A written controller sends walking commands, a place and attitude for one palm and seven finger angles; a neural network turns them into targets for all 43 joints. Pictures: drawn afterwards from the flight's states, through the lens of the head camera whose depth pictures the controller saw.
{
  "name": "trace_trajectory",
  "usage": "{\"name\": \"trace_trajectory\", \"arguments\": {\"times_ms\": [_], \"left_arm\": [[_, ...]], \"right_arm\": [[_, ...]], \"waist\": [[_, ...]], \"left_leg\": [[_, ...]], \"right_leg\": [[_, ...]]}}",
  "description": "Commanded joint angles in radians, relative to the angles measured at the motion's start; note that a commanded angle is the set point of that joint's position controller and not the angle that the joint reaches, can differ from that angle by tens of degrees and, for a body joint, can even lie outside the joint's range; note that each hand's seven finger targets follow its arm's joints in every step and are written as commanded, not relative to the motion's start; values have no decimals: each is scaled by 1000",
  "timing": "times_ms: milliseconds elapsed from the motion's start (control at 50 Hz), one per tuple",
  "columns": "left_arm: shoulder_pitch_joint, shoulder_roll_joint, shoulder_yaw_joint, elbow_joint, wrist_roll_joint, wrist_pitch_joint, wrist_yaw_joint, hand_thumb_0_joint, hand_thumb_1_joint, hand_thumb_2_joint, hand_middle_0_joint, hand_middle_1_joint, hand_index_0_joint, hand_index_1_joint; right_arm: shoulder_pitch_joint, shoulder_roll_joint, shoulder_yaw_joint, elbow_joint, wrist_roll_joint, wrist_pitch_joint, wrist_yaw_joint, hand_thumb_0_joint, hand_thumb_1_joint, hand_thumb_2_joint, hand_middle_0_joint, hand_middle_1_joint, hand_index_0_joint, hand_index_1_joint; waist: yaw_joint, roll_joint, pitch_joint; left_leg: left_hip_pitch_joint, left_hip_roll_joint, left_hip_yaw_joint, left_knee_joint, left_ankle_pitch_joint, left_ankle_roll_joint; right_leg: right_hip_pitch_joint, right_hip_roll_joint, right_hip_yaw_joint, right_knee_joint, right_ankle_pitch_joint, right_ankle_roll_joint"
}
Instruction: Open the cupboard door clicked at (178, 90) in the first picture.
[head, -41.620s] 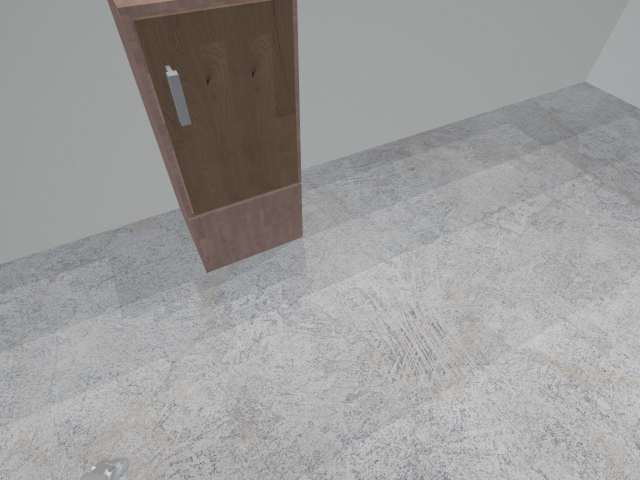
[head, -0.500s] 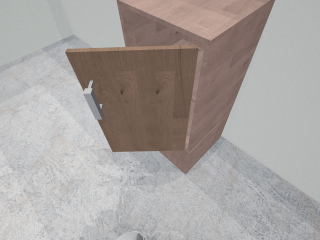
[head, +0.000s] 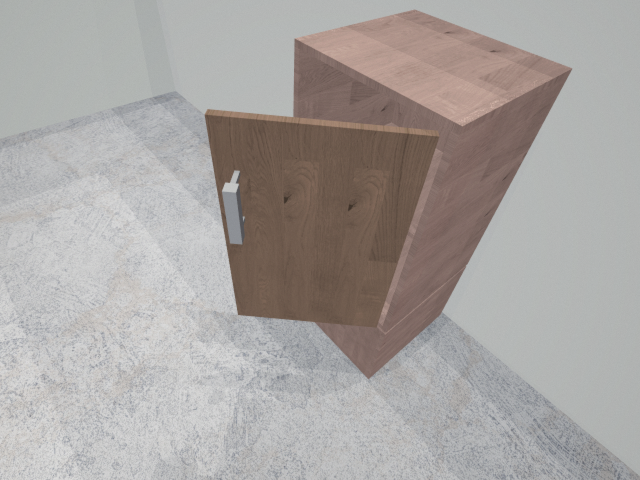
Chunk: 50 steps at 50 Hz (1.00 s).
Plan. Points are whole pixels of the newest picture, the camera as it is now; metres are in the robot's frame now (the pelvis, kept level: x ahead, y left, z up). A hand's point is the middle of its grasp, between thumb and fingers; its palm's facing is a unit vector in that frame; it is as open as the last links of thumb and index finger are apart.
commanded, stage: come to a stop and stand still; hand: left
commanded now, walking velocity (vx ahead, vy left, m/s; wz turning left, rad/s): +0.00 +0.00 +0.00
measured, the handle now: (236, 207) +0.56 +0.22 -0.02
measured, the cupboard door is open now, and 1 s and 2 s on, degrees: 45 45 45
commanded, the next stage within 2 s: look again from close up in 0.28 s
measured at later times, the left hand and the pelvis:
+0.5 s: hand out of the picture +0.03 +0.19 -0.18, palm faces +0.00 -0.98 -0.20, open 7.3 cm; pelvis +0.02 +0.01 +0.00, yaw +0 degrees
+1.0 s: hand out of the picture +0.04 +0.22 -0.16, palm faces +0.02 -0.97 -0.26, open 7.4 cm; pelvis -0.01 +0.01 +0.00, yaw +0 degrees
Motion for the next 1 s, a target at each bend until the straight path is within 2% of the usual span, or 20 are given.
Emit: {"name": "trace_trajectory", "arguments": {"times_ms": [0, 60, 80, 140, 340, 360, 380, 400, 420, 440, 460, 500, 520, 560, 600, 680, 740, 840, 980], "left_arm": [[34, 51, -4, -22, -7, -29, 4, 0, 900, 900, -200, -300, -200, -300], [21, 51, -7, -12, -7, -30, 7, 0, 900, 900, -200, -300, -200, -300], [25, 46, -8, -9, -9, -32, 8, 0, 900, 900, -200, -300, -200, -300], [17, 40, -9, 1, -11, -34, 11, 0, 900, 900, -200, -300, -200, -300], [17, 20, -8, 22, -15, -38, 20, 0, 900, 900, -200, -300, -200, -300], [-56, 224, -17, -77, -13, -56, 25, 0, 900, 900, -200, -300, -200, -300], [-4, 122, -2, -77, -10, -53, 29, 0, 900, 900, -200, -300, -200, -300], [-3, 91, -4, -63, -6, -55, 31, 0, 900, 900, -200, -300, -200, -300], [14, 84, -10, -67, -12, -55, 30, 0, 900, 900, -200, -300, -200, -300], [24, 83, -4, -75, -12, -56, 29, 0, 900, 900, -200, -300, -200, -300], [30, 85, -3, -80, -12, -56, 29, 0, 900, 900, -200, -300, -200, -300], [14, 99, 10, -88, -11, -50, 29, 0, 900, 900, -200, -300, -200, -300], [5, 106, 13, -96, -10, -48, 28, 0, 900, 900, -200, -300, -200, -300], [0, 103, 12, -101, -10, -47, 28, 0, 900, 900, -200, -300, -200, -300], [-24, 122, 15, -110, -11, -45, 27, 0, 900, 900, -200, -300, -200, -300], [-56, 154, 18, -116, -11, -50, 23, 0, 900, 900, -200, -300, -200, -300], [-87, 171, 18, -119, -12, -50, 20, 0, 900, 900, -200, -300, -200, -300], [-117, 191, 14, -112, -10, -49, 14, 0, 900, 900, -200, -300, -200, -300], [-110, 187, 5, -90, -10, -47, 11, 0, 900, 900, -200, -300, -200, -300]], "right_arm": [[34, -99, 0, -23, 5, -30, -7, 0, -900, -900, 200, 300, 200, 300], [62, -92, 3, -3, 8, -30, -7, 0, -900, -900, 200, 300, 200, 300], [66, -94, 5, 3, 7, -33, -7, 0, -900, -900, 200, 300, 200, 300], [88, -88, 8, 20, 7, -36, -8, 0, -900, -900, 200, 300, 200, 300], [129, -55, 10, 70, 9, -45, -16, 0, -900, -900, 200, 300, 200, 300], [25, -219, -16, -53, 13, -42, -3, 0, -900, -900, 200, 300, 200, 300], [40, -190, -35, -53, 0, -73, -11, 0, -900, -900, 200, 300, 200, 300], [58, -163, -38, -36, 2, -79, -18, 0, -900, -900, 200, 300, 200, 300], [76, -146, -34, -34, 5, -76, -22, 0, -900, -900, 200, 300, 200, 300], [88, -138, -37, -36, 7, -71, -24, 0, -900, -900, 200, 300, 200, 300], [84, -130, -34, -43, 4, -66, -22, 0, -900, -900, 200, 300, 200, 300], [79, -144, -44, -49, 8, -54, -23, 0, -900, -900, 200, 300, 200, 300], [71, -153, -48, -54, 7, -51, -22, 0, -900, -900, 200, 300, 200, 300], [51, -147, -43, -57, 4, -45, -18, 0, -900, -900, 200, 300, 200, 300], [26, -171, -46, -62, 5, -40, -15, 0, -900, -900, 200, 300, 200, 300], [-31, -200, -46, -67, 4, -41, -8, 0, -900, -900, 200, 300, 200, 300], [-66, -223, -45, -69, 4, -39, -4, 0, -900, -900, 200, 300, 200, 300], [-104, -241, -39, -61, 4, -36, 5, 0, -900, -900, 200, 300, 200, 300], [-101, -235, -31, -33, 5, -34, 13, 0, -900, -900, 200, 300, 200, 300]], "waist": [[-12, 114, 100], [-21, 57, 110], [-20, 52, 88], [-27, 50, 84], [-29, 62, 67], [-64, 54, 148], [-29, 61, 36], [-44, 96, -38], [-42, 133, -75], [-48, 127, -106], [-45, 88, -109], [-52, 40, -44], [-52, 37, -7], [-48, 22, 14], [-53, 39, 52], [-48, 47, 27], [-47, 43, 35], [-45, 35, 65], [-43, 48, 44]], "left_leg": [[-142, 137, -134, -194, -27, 30], [-126, 130, -125, -184, 14, 25], [-112, 128, -119, -176, 30, 23], [-94, 126, -113, -171, 63, 19], [-50, 123, -91, -137, 213, 17], [-92, 69, -126, -143, 311, -3], [-83, 132, -146, -59, 337, 14], [-46, 128, -141, -37, 427, 16], [-13, 119, -134, -23, 430, 20], [-1, 115, -129, 2, 422, 22], [-7, 110, -115, 32, 418, 27], [-58, 99, -101, 30, 332, 25], [-76, 98, -101, 20, 303, 26], [-75, 101, -96, 16, 313, 26], [-79, 103, -98, -4, 289, 23], [-46, 107, -98, -24, 287, 21], [-44, 110, -104, -55, 223, 20], [-52, 109, -110, -105, 112, 17], [-48, 108, -113, -145, 40, 11]], "right_leg": [[60, -60, 84, -84, 15, -10], [62, -64, 85, -94, 33, -11], [67, -69, 87, -95, 37, -11], [64, -71, 84, -89, 50, -12], [88, -73, 79, -68, 130, -16], [20, -30, 58, -7, 129, -26], [50, -61, 81, 33, 76, -26], [77, -62, 78, 41, 146, -39], [90, -69, 79, 34, 173, -41], [95, -69, 77, 37, 202, -44], [108, -71, 85, 39, 257, -45], [96, -85, 88, 43, 291, -49], [80, -87, 89, 42, 288, -50], [74, -85, 94, 35, 310, -48], [57, -84, 98, 27, 285, -45], [78, -89, 105, 0, 284, -41], [77, -92, 111, -33, 229, -34], [64, -93, 124, -98, 105, -25], [79, -95, 124, -143, 39, -15]]}}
